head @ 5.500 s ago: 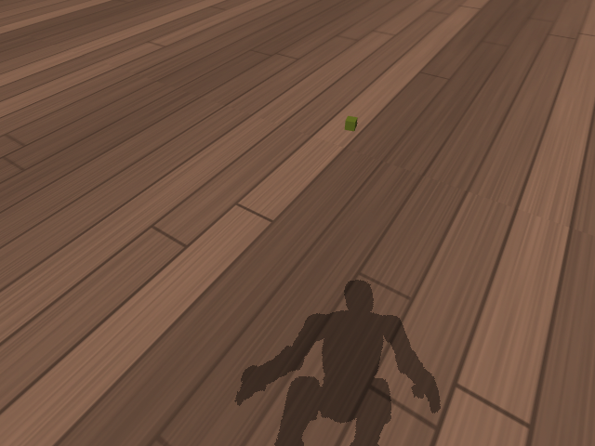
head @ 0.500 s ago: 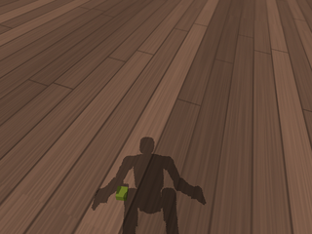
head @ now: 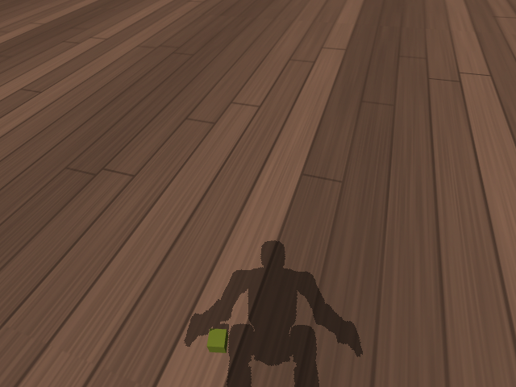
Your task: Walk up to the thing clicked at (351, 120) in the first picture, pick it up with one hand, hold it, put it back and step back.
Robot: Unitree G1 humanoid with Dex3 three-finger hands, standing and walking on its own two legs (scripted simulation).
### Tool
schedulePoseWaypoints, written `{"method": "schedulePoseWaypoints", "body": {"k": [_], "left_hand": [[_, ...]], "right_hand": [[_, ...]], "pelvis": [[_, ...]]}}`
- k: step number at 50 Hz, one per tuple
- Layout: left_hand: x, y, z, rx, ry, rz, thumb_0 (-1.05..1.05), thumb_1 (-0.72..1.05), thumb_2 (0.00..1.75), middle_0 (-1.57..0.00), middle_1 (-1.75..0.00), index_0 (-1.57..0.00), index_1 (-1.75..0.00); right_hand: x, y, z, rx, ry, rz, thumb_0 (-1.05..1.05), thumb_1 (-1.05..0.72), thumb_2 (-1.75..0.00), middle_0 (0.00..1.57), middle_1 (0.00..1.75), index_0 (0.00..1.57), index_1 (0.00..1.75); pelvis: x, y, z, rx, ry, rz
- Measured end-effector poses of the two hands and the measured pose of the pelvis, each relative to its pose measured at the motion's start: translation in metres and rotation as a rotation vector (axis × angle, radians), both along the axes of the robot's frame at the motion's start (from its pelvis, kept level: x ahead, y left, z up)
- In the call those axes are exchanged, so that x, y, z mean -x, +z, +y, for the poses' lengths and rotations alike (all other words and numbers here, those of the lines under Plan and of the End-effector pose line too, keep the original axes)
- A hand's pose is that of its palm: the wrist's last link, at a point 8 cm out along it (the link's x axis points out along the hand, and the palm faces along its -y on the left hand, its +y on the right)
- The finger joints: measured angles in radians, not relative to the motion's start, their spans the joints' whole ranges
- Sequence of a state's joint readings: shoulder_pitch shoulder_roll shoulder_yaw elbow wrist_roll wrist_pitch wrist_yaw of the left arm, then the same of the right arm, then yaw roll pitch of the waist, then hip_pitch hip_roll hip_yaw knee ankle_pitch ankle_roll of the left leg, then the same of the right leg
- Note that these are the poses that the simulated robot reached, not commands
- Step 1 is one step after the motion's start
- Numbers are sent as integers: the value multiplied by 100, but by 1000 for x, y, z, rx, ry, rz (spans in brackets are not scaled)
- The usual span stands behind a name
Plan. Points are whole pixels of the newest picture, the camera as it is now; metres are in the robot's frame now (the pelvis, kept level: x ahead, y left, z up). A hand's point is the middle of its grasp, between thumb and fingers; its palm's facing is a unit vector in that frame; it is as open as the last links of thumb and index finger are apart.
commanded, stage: walk up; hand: left
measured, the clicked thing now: (218, 340) +0.46 +0.21 -0.74
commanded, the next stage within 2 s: stand in 1.28 s
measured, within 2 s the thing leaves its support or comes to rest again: neither
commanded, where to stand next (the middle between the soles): +0.07 -0.01 m, yaw +2 degrees
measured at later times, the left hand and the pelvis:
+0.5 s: hand out of the picture +0.12 +0.25 -0.14, palm faces +0.00 -0.95 -0.32, open 7.4 cm; pelvis +0.03 +0.00 +0.01, yaw +0 degrees
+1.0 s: hand out of the picture +0.10 +0.25 -0.15, palm faces +0.02 -0.95 -0.32, open 7.4 cm; pelvis +0.03 +0.00 +0.02, yaw +1 degrees
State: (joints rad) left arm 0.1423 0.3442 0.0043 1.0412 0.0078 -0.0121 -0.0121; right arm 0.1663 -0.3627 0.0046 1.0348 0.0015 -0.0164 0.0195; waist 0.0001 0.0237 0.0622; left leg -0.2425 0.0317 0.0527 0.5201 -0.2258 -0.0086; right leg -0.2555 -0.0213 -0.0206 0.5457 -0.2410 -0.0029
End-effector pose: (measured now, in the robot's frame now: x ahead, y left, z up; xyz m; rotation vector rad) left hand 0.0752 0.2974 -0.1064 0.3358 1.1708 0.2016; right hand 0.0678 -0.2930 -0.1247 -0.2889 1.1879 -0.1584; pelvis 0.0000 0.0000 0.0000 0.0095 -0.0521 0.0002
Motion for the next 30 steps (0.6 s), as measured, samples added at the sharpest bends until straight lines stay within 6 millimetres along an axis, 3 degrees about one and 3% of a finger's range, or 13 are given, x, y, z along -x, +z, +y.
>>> {"method": "schedulePoseWaypoints", "body": {"k": [7,13,19,30], "left_hand": [[-32,-2,-11,48,-10,-33,1,90,90,-21,-30,-20,-30],[-45,-4,-11,62,-6,-23,1,90,90,-21,-30,-20,-30],[-45,-3,-6,55,8,0,1,90,90,-21,-30,-20,-30],[-28,1,4,30,50,46,1,91,90,-21,-30,-20,-30]], "right_hand": [[6,14,-11,45,-16,55,1,-90,-90,21,30,21,30],[-1,24,-18,81,-35,58,1,-90,-90,21,30,21,30],[-18,27,-16,85,-34,37,1,-90,-90,21,30,21,30],[-45,21,0,41,-7,7,1,-90,-90,21,30,21,30]], "pelvis": [[-11,7,-1,5,3,12],[-19,11,0,8,2,14],[-24,13,1,10,3,15],[-30,15,3,11,9,14]]}}
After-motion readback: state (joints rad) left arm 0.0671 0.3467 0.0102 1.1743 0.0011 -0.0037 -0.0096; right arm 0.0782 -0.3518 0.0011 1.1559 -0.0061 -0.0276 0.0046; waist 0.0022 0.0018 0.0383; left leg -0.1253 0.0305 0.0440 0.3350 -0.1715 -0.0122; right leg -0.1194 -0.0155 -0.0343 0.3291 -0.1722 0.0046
